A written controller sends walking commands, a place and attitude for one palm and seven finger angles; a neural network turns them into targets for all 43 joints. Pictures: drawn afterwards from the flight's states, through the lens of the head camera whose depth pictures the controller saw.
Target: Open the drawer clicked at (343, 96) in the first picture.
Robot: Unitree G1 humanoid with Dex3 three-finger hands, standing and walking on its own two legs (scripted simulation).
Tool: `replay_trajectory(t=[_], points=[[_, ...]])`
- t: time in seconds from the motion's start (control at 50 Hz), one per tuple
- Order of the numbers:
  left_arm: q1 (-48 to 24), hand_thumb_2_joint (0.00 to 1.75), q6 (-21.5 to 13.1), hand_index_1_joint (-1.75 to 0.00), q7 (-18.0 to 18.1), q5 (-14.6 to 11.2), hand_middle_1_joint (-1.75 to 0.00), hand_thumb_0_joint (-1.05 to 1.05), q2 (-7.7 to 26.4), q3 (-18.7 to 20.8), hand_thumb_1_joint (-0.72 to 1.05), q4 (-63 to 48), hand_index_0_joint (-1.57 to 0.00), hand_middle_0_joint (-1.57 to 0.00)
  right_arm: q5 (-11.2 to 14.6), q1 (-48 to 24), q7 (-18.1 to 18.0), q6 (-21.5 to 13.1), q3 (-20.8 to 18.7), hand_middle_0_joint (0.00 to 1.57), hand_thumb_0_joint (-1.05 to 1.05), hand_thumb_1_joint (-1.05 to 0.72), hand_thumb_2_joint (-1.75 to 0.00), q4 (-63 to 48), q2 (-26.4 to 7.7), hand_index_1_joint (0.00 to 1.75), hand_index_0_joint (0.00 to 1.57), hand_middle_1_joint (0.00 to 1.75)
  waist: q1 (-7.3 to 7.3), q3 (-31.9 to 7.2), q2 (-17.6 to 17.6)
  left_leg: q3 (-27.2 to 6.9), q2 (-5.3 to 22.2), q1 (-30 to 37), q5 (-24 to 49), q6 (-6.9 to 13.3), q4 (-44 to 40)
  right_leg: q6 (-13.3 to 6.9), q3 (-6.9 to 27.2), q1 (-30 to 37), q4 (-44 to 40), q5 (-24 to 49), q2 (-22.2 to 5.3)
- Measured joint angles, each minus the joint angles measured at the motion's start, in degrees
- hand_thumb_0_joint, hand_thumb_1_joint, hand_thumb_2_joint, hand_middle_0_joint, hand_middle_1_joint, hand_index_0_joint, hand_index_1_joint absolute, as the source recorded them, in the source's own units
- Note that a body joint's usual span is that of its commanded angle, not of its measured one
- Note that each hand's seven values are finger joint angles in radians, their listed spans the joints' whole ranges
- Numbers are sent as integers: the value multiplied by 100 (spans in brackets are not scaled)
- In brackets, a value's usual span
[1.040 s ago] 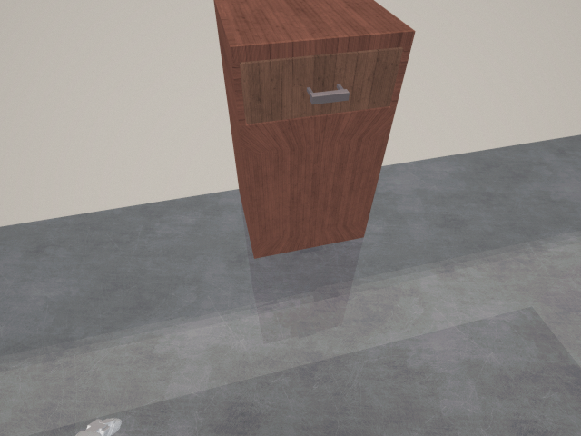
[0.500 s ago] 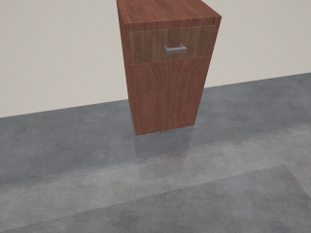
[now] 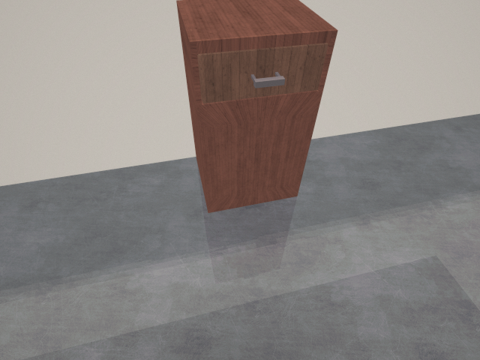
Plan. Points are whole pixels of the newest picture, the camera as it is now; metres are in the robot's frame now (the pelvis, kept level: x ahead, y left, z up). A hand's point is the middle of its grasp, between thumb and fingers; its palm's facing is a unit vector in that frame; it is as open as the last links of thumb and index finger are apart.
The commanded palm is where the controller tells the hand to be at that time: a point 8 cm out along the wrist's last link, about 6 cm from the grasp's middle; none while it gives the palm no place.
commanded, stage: look at it before walking up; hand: left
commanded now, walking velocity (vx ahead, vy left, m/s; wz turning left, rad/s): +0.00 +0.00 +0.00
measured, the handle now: (267, 78) +1.02 -0.04 -0.02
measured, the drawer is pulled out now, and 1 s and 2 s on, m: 0.00 0.00 0.00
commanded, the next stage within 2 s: walk to a spot facing it in 0.40 s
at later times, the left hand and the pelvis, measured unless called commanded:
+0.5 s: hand out of the picture +0.07 +0.25 -0.16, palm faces -0.02 -0.94 -0.33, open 7.4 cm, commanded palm none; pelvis +0.01 +0.00 +0.00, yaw +0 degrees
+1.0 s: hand out of the picture +0.06 +0.16 -0.18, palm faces -0.17 -0.94 -0.28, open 7.4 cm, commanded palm none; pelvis -0.02 -0.03 -0.02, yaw -13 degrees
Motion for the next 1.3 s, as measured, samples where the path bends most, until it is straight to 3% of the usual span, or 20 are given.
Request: replay_trajectory(t=[0.56, 0.78, 0.86, 0.92, 0.98, 1.06, 1.16, 1.3], points=[[52, 90, 6, -30, -5, 1, -30, 1, 27, 5, 90, 43, -21, -20, 11, -108, -14, 0, 16, 20, 1, -90, -90, 9, -43, 30, 21, 30, 51, 63, 1, 2, 3, 93, -3, 3, -117, 6, 2, 98, -134, 9, 2], [352, 90, 339, -30, -8, 24, -30, 1, -258, 146, 91, -378, -20, -20, -16, -46, -125, 148, -108, 20, 0, -90, -90, -533, 404, 30, 20, 30, 122, 205, -126, 588, 147, -294, -449, -19, 683, 7, 497, -714, 1046, -347, 155], [451, 90, 435, -30, -62, 32, -30, 1, -444, 228, 91, -549, -20, -20, -37, 47, -110, 172, -163, 20, 0, -90, -90, -661, 564, 30, 21, 30, 158, 381, -120, 901, 264, -325, -610, -64, 966, 95, 143, -1167, 2279, -1282, 49], [610, 90, 361, -30, -114, 51, -30, 1, -605, 259, 91, -716, -20, -20, -43, 150, -96, 240, -224, 20, 1, -90, -90, -705, 554, 30, 21, 30, 192, 387, 79, 1017, 506, -540, -885, -189, 1514, 29, -114, -967, 1804, -891, -11], [674, 90, 244, -30, -35, 67, -30, 1, -756, 257, 91, -775, -20, -20, -19, 134, -105, 393, -309, 20, 1, -90, -90, -702, 534, 30, 21, 30, 164, 443, 251, 441, 408, -1258, -1642, -183, 3119, -366, -180, -1075, 1856, -852, 176], [776, 90, 226, -30, 19, 24, -30, 1, -852, 281, 90, -805, -21, -20, -18, 94, -85, 417, -347, 20, 1, -90, -90, -704, 563, 30, 20, 30, 190, 453, 179, 162, 238, -1838, -1151, -202, 4217, -485, -25, -885, 1162, -405, 315], [880, 90, 190, -30, 26, 2, -30, 1, -883, 309, 90, -794, -21, -20, -35, 45, -115, 391, -392, 20, 1, -90, -90, -795, 536, 30, 20, 30, 193, 318, 74, -11, 211, -2021, -723, -303, 4271, -511, 275, -755, 483, 58, 468], [859, 90, 199, -30, 20, 33, -30, 1, -842, 374, 90, -817, -21, -20, -45, -39, -169, 392, -420, 20, 1, -91, -90, -898, 461, 30, 20, 30, 225, 127, 50, -185, 181, -1826, -807, -344, 3768, -481, 646, -783, 240, 298, 664]])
